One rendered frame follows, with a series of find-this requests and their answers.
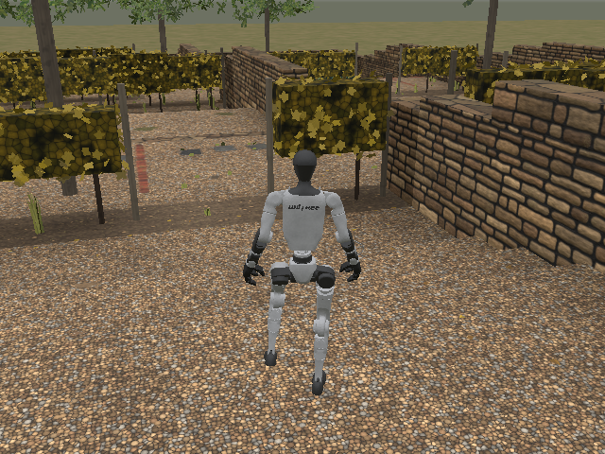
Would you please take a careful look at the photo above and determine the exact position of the right robot upper arm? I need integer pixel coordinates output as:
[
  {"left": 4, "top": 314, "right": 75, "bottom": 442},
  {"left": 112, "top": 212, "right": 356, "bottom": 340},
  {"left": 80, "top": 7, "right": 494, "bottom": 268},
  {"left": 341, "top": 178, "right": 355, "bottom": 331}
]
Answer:
[{"left": 323, "top": 191, "right": 351, "bottom": 243}]

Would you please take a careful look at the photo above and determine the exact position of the right robot hand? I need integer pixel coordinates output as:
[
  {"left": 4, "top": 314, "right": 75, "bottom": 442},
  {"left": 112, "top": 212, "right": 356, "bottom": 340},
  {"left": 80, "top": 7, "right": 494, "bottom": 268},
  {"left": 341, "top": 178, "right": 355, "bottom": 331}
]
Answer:
[{"left": 339, "top": 262, "right": 361, "bottom": 282}]

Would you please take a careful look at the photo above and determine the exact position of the robot shin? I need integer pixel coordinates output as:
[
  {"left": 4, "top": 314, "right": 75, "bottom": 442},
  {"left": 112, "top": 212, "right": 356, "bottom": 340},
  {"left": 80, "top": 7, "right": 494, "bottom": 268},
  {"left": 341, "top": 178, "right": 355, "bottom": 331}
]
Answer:
[
  {"left": 314, "top": 320, "right": 330, "bottom": 382},
  {"left": 268, "top": 292, "right": 282, "bottom": 355}
]

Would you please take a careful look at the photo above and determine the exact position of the robot left shin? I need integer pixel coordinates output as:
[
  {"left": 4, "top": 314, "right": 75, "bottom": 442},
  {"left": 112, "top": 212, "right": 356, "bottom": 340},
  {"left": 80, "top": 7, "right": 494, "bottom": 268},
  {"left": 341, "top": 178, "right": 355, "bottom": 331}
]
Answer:
[{"left": 268, "top": 292, "right": 282, "bottom": 355}]

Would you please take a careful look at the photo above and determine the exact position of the left robot upper arm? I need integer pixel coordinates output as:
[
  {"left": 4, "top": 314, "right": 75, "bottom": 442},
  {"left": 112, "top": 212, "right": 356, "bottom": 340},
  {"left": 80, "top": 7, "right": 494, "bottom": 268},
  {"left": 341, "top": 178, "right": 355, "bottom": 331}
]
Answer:
[{"left": 257, "top": 190, "right": 285, "bottom": 243}]

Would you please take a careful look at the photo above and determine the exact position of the right robot forearm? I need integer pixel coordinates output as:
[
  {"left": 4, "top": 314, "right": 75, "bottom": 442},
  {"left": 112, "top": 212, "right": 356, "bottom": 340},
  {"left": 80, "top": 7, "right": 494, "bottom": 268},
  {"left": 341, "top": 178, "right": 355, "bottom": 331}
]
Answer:
[{"left": 340, "top": 228, "right": 359, "bottom": 265}]

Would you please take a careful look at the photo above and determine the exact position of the robot right shin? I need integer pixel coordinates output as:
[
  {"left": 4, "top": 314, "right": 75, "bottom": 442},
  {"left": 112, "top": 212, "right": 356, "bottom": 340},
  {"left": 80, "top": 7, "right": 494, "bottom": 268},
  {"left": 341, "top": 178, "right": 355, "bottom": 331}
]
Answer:
[{"left": 314, "top": 320, "right": 330, "bottom": 382}]

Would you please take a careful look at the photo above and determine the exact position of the left robot forearm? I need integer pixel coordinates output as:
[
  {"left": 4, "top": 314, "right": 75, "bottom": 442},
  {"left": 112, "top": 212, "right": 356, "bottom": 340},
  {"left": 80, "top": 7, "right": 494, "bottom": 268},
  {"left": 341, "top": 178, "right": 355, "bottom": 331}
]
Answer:
[{"left": 246, "top": 228, "right": 267, "bottom": 268}]

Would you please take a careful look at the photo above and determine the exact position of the left robot hand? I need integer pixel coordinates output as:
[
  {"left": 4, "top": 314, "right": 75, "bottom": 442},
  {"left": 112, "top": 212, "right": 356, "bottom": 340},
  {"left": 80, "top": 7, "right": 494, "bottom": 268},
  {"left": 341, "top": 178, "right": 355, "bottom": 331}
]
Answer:
[{"left": 243, "top": 263, "right": 265, "bottom": 286}]

